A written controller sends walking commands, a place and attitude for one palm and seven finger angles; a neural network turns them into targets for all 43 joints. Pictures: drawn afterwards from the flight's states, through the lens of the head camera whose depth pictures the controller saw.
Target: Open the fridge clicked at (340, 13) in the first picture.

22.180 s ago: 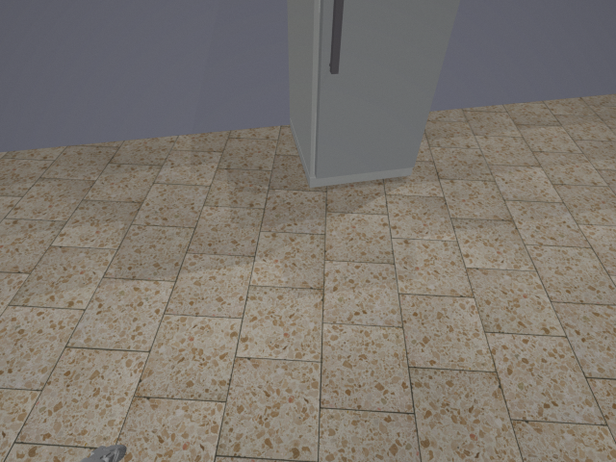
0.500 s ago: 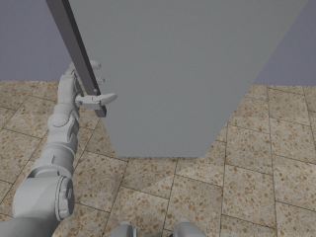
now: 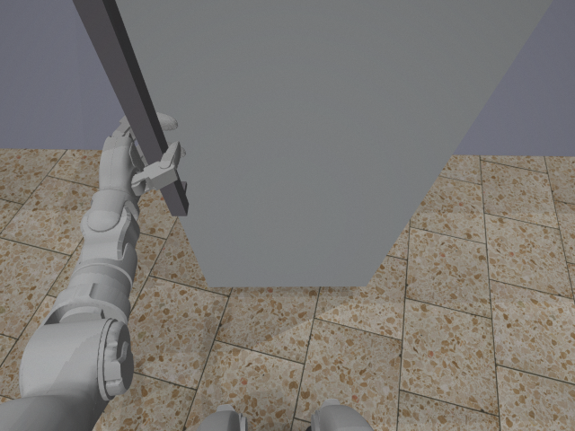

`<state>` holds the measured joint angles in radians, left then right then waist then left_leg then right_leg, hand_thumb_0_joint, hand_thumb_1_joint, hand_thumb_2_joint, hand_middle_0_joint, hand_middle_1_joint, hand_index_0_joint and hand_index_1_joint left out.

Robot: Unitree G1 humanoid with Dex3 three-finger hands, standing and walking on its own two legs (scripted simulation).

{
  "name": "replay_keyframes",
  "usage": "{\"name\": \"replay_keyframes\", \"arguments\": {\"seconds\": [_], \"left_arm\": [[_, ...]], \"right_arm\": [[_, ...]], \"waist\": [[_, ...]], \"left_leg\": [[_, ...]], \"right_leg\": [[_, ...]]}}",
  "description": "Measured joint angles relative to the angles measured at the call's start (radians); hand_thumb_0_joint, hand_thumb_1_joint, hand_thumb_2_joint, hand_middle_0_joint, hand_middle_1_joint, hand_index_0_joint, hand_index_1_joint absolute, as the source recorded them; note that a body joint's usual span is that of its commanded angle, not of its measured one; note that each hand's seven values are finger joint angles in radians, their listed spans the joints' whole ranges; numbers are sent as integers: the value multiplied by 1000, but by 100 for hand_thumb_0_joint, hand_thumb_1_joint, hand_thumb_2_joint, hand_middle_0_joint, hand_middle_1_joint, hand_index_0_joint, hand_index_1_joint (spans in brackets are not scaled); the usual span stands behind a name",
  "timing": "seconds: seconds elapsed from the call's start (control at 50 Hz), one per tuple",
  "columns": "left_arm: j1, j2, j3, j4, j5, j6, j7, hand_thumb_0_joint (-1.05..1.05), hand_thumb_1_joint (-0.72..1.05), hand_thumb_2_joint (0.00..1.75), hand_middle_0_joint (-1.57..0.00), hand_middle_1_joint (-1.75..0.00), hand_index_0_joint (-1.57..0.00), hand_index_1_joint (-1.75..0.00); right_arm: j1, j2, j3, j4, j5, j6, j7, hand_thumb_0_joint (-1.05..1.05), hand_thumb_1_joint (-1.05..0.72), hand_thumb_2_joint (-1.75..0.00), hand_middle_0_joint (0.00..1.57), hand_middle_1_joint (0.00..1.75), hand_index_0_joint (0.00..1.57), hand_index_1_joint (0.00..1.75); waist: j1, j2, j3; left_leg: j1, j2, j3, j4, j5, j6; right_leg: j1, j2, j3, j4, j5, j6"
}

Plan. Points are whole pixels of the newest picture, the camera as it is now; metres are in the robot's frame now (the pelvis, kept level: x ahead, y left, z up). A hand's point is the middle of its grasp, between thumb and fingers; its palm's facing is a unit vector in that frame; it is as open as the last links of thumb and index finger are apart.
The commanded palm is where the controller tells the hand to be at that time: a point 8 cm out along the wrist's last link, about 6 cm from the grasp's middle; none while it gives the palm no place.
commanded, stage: grip the handle and tug to test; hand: left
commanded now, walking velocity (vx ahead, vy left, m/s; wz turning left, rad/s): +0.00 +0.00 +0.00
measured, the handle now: (146, 106) +0.52 +0.17 +0.14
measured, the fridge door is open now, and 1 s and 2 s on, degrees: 0 1 17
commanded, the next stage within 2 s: pull the door a little, standing still in 0.54 s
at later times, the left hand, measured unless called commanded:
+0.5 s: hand (169, 166) +0.46 +0.15 +0.08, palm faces -0.03 -1.00 -0.01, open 6.0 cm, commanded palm +0.41 +0.20 +0.08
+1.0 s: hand (168, 169) +0.46 +0.15 +0.08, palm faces -0.04 -1.00 -0.01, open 6.2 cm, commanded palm +0.39 +0.20 +0.08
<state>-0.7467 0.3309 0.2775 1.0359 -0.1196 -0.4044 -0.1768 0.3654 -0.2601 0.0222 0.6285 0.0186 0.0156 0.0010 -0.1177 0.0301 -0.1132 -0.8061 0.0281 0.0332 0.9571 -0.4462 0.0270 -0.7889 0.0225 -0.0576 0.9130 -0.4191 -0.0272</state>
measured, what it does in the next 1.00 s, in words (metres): shifts its weight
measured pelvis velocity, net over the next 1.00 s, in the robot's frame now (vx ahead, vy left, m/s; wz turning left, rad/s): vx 0.06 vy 0.01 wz -0.06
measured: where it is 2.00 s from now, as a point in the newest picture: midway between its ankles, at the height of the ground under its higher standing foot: (267, 418)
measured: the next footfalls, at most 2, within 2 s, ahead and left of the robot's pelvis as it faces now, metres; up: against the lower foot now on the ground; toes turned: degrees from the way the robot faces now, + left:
right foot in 1.52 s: +0.19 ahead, -0.05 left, +0.00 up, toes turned +4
left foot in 1.78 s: +0.38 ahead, +0.15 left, +0.00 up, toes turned -1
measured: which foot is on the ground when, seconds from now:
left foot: down 0.00-1.00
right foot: down 0.00-1.00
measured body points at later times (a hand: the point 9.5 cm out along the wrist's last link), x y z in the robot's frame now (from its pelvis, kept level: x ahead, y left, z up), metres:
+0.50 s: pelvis +0.02 +0.00 +0.01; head +0.10 +0.00 +0.45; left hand +0.46 +0.20 +0.08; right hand +0.07 -0.26 -0.11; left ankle +0.00 +0.10 -0.68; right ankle +0.01 -0.11 -0.68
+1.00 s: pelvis +0.06 +0.01 +0.02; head +0.14 +0.00 +0.47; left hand +0.45 +0.20 +0.08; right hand +0.14 -0.24 -0.09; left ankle +0.01 +0.11 -0.67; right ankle +0.01 -0.10 -0.68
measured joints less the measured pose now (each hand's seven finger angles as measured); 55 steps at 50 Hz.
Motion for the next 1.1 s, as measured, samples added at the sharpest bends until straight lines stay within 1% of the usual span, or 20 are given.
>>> {"name": "replay_keyframes", "arguments": {"seconds": [0.16, 0.3, 0.44, 0.68, 0.8, 0.88, 1.0, 1.06, 1.1], "left_arm": [[2, 3, 5, -11, -5, 4, -9, 1, 65, 79, -41, -140, -39, -140], [63, -1, 11, -76, -19, 27, 2, 1, 67, 79, -38, -140, -36, -140], [144, -14, 5, -172, -36, 52, 8, 2, 69, 77, -35, -140, -34, -140], [316, -56, -32, -392, -64, 105, 37, 2, 72, 75, -30, -140, -29, -140], [320, -78, -61, -404, -51, 95, 32, 1, 69, 76, -34, -140, -32, -140], [344, -83, -69, -437, -57, 105, 40, 1, 69, 76, -34, -140, -32, -140], [448, -88, -67, -532, -75, 139, 50, 3, 70, 76, -28, -140, -30, -140], [535, -89, -71, -611, -86, 139, 53, 2, 70, 75, -28, -140, -27, -140], [602, -94, -74, -680, -97, 130, 51, 2, 70, 75, -29, -140, -26, -140]], "right_arm": [[-3, -2, -1, -3, 0, 1, -1, 0, -91, -90, 20, 30, 20, 30], [1, 0, -3, -19, 5, 6, 4, 0, -91, -90, 20, 30, 20, 30], [5, 1, -7, -38, 10, 12, 8, 0, -91, -90, 20, 30, 20, 30], [-8, 9, -21, -64, 10, 3, 27, 0, -91, -90, 20, 30, 20, 30], [-17, 9, -22, -49, 6, -4, 23, 0, -91, -90, 20, 30, 20, 30], [-34, 13, -25, -46, 4, -4, 26, 0, -91, -90, 20, 30, 20, 30], [-31, 20, -19, -79, 6, -7, 37, 0, -91, -90, 20, 30, 20, 30], [-24, 16, -15, -101, 9, -10, 40, 0, -91, -90, 20, 30, 20, 30], [-28, 15, -17, -110, 9, -11, 40, 0, -91, -90, 20, 30, 20, 30]], "waist": [[1, 1, 3], [-4, 2, -5], [-2, 3, -10], [16, 6, -26], [39, 8, -27], [42, 9, -31], [44, 8, -37], [48, 11, -52], [49, 14, -55]], "left_leg": [[-4, 1, 0, -1, 2, -1], [20, 7, 12, -19, 0, -2], [56, 10, 25, -45, -7, -1], [116, 6, 35, -89, -14, 2], [128, -5, 7, -90, -27, -1], [128, -8, 6, -86, -28, 0], [165, -15, 12, -108, 15, 2], [200, -16, 10, -133, -26, 1], [214, -15, 13, -135, -55, 3]], "right_leg": [[-5, 1, 1, 1, 1, -1], [12, 8, 13, -15, 4, -2], [42, 13, 27, -38, 1, 1], [96, 15, 47, -83, -6, 8], [116, 12, 37, -90, -17, 10], [116, 10, 39, -86, -21, 11], [140, 11, 61, -103, 21, 11], [165, 15, 67, -125, -11, 9], [176, 17, 73, -128, -38, 14]]}}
